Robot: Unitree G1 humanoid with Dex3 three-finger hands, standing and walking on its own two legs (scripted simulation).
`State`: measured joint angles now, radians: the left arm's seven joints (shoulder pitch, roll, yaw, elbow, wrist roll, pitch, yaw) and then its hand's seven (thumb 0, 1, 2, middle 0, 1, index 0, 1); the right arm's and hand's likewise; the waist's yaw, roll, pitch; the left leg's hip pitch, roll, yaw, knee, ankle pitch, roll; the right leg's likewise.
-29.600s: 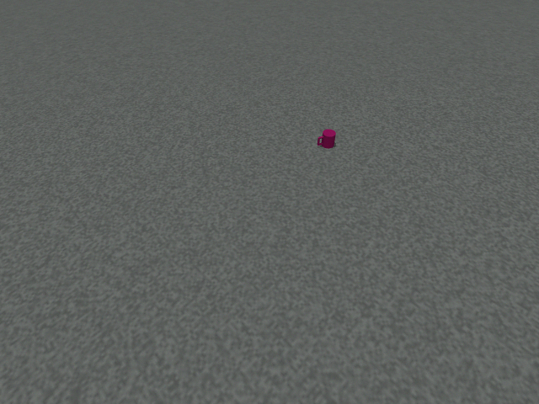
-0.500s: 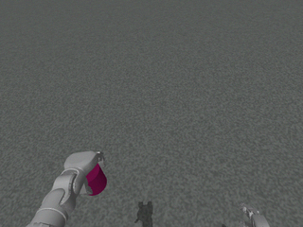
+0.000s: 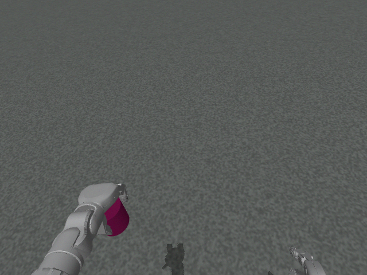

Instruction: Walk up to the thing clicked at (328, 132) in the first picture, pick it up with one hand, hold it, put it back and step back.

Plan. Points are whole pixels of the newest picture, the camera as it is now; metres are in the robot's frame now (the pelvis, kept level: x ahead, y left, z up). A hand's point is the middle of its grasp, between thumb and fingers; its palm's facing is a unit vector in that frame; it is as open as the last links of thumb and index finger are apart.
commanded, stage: crouch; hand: left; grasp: from above
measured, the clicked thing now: (104, 219) +0.29 +0.24 -0.07
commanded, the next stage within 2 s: none
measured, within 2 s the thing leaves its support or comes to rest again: neither
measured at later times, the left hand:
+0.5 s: hand (110, 228) +0.28 +0.23 -0.11, palm faces -0.48 -0.02 -0.88, open 10.1 cm
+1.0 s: hand (129, 235) +0.35 +0.25 -0.36, palm faces -0.45 +0.01 -0.90, open 10.0 cm
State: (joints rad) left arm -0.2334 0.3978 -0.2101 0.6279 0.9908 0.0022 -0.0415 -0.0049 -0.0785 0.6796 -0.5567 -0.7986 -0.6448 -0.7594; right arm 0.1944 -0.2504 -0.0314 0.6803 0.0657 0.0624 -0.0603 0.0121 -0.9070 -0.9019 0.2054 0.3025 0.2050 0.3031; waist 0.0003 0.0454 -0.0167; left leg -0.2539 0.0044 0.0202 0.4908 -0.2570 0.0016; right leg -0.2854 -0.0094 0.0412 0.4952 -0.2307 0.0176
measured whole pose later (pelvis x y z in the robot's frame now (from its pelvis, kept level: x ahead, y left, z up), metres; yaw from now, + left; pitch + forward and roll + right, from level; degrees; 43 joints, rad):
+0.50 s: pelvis -0.01 +0.00 -0.02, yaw +1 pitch +8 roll +0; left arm -0.34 0.39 -0.18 0.90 1.10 -0.07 0.16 -0.01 -0.07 0.70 -0.52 -0.83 -0.61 -0.80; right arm 0.19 -0.25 -0.04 0.68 0.03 0.07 -0.03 0.01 -0.89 -0.90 0.21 0.30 0.21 0.30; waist -0.04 0.00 -0.04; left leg -0.53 0.00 -0.01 0.72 -0.33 0.00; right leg -0.54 -0.01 0.02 0.70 -0.30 0.01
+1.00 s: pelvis -0.07 +0.01 -0.23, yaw +0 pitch +33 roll -3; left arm -0.72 0.49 -0.03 1.23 1.16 -0.07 0.34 -0.01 -0.03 0.65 -0.50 -0.84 -0.59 -0.81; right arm 0.25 -0.23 -0.05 0.74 -0.04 -0.01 -0.01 0.01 -0.89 -0.90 0.21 0.30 0.21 0.30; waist -0.16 0.05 -0.20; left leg -1.67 0.00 -0.03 1.71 -0.61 0.02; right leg -1.66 0.00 0.01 1.65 -0.57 0.04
